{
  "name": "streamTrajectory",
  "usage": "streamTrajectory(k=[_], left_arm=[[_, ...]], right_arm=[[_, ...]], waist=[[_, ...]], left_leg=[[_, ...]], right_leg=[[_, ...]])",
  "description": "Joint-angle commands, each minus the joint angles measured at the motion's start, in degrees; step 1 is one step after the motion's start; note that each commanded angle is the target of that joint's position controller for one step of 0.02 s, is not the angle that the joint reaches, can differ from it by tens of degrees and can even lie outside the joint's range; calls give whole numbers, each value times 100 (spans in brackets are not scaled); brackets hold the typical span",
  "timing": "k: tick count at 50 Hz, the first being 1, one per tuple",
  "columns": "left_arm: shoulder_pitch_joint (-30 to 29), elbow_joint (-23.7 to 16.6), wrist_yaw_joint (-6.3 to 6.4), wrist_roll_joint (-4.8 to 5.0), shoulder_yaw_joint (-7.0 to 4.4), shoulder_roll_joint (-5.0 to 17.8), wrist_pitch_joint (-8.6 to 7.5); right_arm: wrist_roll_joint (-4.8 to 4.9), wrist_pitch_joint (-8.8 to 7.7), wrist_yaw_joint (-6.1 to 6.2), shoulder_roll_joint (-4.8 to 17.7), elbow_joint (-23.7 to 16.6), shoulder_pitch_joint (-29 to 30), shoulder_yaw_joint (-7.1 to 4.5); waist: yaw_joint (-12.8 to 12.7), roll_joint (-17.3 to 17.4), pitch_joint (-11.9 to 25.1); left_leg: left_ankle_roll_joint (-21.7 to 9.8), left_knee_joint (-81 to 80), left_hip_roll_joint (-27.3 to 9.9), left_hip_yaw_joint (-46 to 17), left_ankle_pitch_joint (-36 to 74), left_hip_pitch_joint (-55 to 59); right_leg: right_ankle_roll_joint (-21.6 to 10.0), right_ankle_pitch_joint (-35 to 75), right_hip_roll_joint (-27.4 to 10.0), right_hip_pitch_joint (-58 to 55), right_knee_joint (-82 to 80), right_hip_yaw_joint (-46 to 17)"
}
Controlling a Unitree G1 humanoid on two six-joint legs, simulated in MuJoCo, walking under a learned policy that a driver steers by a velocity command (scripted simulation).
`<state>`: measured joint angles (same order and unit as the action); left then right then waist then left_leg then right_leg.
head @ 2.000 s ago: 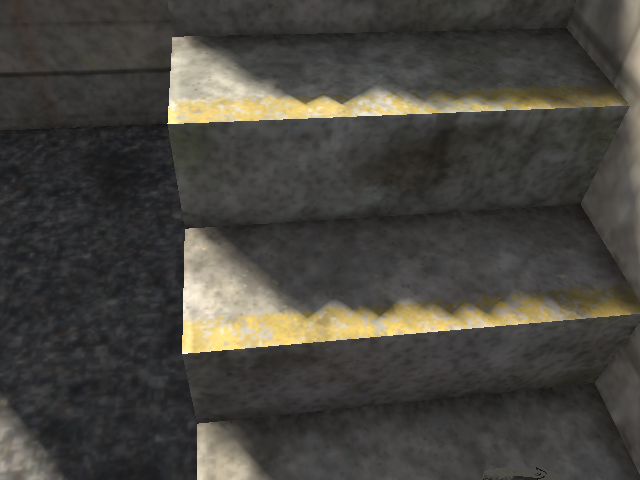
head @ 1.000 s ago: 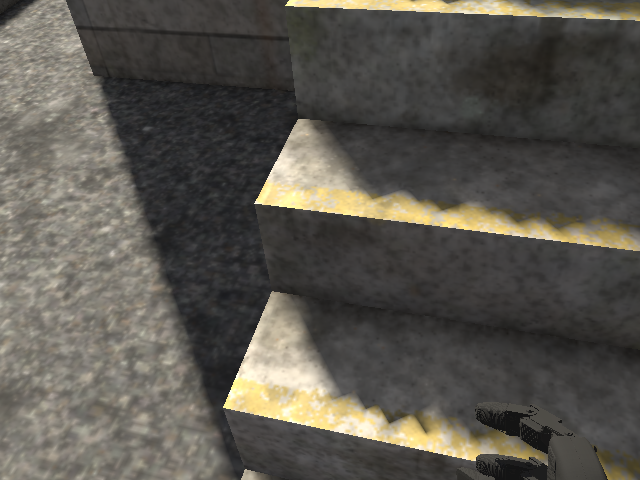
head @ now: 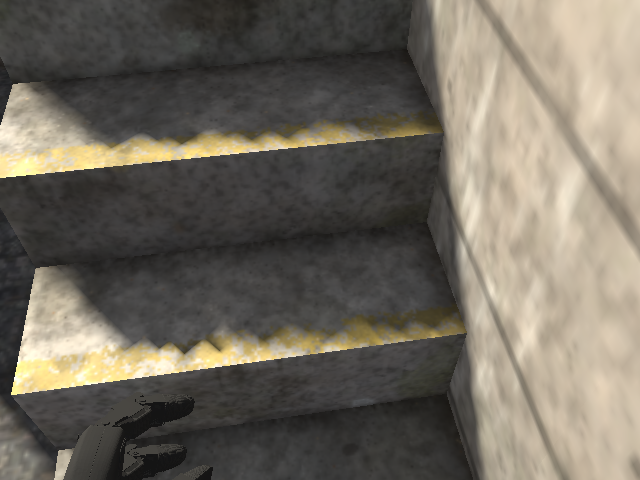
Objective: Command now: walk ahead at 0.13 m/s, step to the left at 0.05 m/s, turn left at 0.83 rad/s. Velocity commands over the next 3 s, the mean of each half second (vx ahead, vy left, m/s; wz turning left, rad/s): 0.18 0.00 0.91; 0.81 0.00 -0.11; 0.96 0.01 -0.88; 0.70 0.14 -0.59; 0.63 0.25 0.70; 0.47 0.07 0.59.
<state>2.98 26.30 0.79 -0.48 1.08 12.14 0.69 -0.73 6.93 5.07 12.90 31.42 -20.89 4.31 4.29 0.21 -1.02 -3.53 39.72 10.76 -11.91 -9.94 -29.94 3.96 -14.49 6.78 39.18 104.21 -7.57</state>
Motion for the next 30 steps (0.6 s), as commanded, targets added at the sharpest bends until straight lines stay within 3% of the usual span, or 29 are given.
streamTrajectory(k=[1, 3, 4, 5, 7, 8, 9, 10, 11, 12, 13, 14, 15, 16, 17, 18, 19, 20, 21, 22, 23, 24, 25, 27, 28, 29, 30], left_arm=[[379, -204, 71, 52, -308, 625, 140], [620, -56, 151, 26, -345, 609, 239], [753, -5, 212, 52, -414, 730, 271], [865, 69, 236, 28, -432, 717, 306], [1552, 494, 200, 53, -422, 631, 290], [1953, 850, 170, 48, -389, 567, 294], [2216, 1162, 84, -42, -381, 589, 292], [2051, 1392, 40, -133, -353, 580, 306], [1863, 1521, -9, -202, -343, 606, 308], [1407, 1575, -52, -249, -301, 536, 282], [189, 1348, -111, -472, -167, 374, 213], [-403, 1261, -146, -483, -60, 287, 99], [-470, 1199, -95, -429, -15, 642, 15], [-1032, 760, -60, -393, 188, 474, 14], [212, 888, 73, -179, -131, 838, 1], [1051, 921, 338, -164, -311, 1410, 35], [1957, 1040, 508, -334, -449, 1683, 151], [2683, 1231, 588, -431, -495, 1501, 247], [1952, 844, 634, -223, -836, 2381, 98], [1995, 597, 665, -348, -712, 1988, 115], [1889, 553, 700, -345, -652, 1865, 87], [1732, 372, 714, -183, -616, 1658, 49], [1593, 398, 632, -66, -593, 1572, -8], [1553, 522, 475, -15, -627, 1438, -203], [1517, 686, 393, 31, -642, 1396, -292], [1453, 850, 287, 71, -699, 1493, -329], [1422, 1064, 302, 167, -667, 1365, -390]], right_arm=[[-51, -280, 275, 868, -1026, 1071, -582], [-45, -370, 313, 1000, -914, 748, -665], [76, -432, 274, 1065, -915, 920, -727], [217, -418, 275, 972, -850, 1141, -755], [351, -318, 254, 844, -879, 1536, -798], [465, -267, 262, 716, -960, 1774, -792], [508, -151, 276, 634, -1057, 1815, -821], [446, -11, 293, 550, -1068, 1484, -874], [487, 6, 278, 473, -930, 1047, -902], [546, 16, 259, 61, -861, 648, -838], [495, -51, 177, -132, -662, -97, -835], [306, -89, 127, -77, -663, -398, -831], [258, -30, 88, -236, -942, -644, -741], [459, 22, -30, -106, -898, -615, -669], [324, -204, -202, 573, -839, -1329, -716], [248, -482, -472, 905, -690, -1112, -747], [241, -706, -620, 761, -925, 8, -714], [402, -648, -521, 480, -1059, 1359, -645], [618, -281, -576, -37, -1993, 2249, -358], [731, -96, -498, 274, -1831, 2192, -378], [705, -79, -524, 462, -1703, 2331, -489], [640, -75, -449, 631, -1588, 2227, -586], [530, -183, -443, 368, -1519, 2359, -505], [600, -404, -445, -53, -1139, 2283, -375], [587, -522, -445, -146, -1049, 2302, -333], [598, -582, -476, -263, -987, 2228, -310], [516, -622, -419, -303, -803, 1943, -353]], waist=[[-387, 462, 685], [-254, 546, 676], [-309, 632, 607], [-402, 810, 565], [-717, 923, 597], [-864, 983, 473], [-817, 1167, 250], [-446, 958, 381], [-224, 597, 419], [59, -492, 699], [688, -1719, 962], [1039, -1728, 835], [1430, -1566, 672], [1494, -1193, 53], [1278, -814, -165], [636, -383, 4], [-13, -53, -125], [-739, 829, -188], [-393, -1678, -742], [-834, -1084, -885], [-894, -975, -1420], [-815, -520, -1521], [-780, -304, -1783], [-874, -400, -1708], [-882, -317, -1733], [-798, -376, -1784], [-701, -543, -1485]], left_leg=[[-911, -1564, -1205, -2578, -1333, 714], [-901, -1776, -1291, -2826, -1502, 711], [-899, -1874, -1325, -2992, -1533, 600], [-753, -1939, -1163, -2997, -1672, 669], [-328, -1668, -706, -2160, -1362, 369], [45, -1633, -271, -1543, -995, -8], [323, -1613, -111, -1438, -906, -80], [409, -1175, -102, -1812, -1232, 93], [543, -290, 48, -1869, -1520, 281], [676, 2248, 662, -1189, -1469, 968], [969, 5593, 1501, 113, -1984, 1310], [1075, 7941, 1569, 247, -2664, -79], [1301, 10049, 1242, -126, -2989, -1492], [1382, 10227, 1095, -413, -3472, -2945], [1543, 10021, 130, -298, -2954, -3025], [1456, 9650, -163, -179, -1918, -3639], [1370, 9436, -245, 180, -1528, -4370], [1189, 9350, -119, 746, -1191, -4592], [1433, 8133, -2244, -100, -1120, -5059], [1514, 7973, -2229, -453, -1033, -4878], [1589, 7746, -2130, -280, -928, -4513], [1595, 6469, -2105, -37, -623, -3776], [1449, 5362, -2189, -65, -362, -3771], [1151, 3440, -2233, 554, -238, -2589], [965, 2688, -2225, 851, -423, -2159], [737, 2174, -2194, 1038, -752, -1735], [533, 1892, -1915, 1280, -635, -740]], right_leg=[[15, -15, -200, -164, -423, -233], [113, 15, -170, -370, -730, -420], [182, -90, -214, -554, -1223, -531], [202, -186, -222, -772, -1685, -627], [92, -228, -405, -1798, -4112, -492], [15, 7, -449, -2537, -5642, -185], [-62, 105, -604, -2743, -6989, -21], [-159, 639, -808, -2908, -7654, -178], [-286, 1509, -1116, -2898, -8382, -235], [-417, 3226, -1528, -2376, -9311, -237], [-333, 4993, -1341, -1736, -9924, 580], [-108, 5195, -1347, -2074, -9222, 999], [-259, 5874, -2000, -2758, -8426, 516], [-583, 6062, -2106, -3354, -8204, 665], [-1103, 5503, -3271, -3311, -7740, 318], [-1140, 4573, -3049, -4329, -7909, 690], [-1066, 3843, -2694, -5104, -7892, 999], [-1019, 2419, -2062, -5417, -8106, 1468], [-1539, 1391, -4617, -4497, -9070, -767], [-1755, -650, -4305, -3926, -9412, -799], [-1720, -1074, -3904, -3309, -9621, -477], [-1716, -1817, -3403, -2666, -9668, -190], [-1703, -1368, -3299, -2789, -9800, 11], [-1617, -1161, -3014, -2583, -10174, 766], [-1529, -732, -2938, -2593, -10297, 1035], [-1464, -207, -2930, -2573, -10495, 1241], [-1561, 260, -2935, -2432, -10709, 1393]])
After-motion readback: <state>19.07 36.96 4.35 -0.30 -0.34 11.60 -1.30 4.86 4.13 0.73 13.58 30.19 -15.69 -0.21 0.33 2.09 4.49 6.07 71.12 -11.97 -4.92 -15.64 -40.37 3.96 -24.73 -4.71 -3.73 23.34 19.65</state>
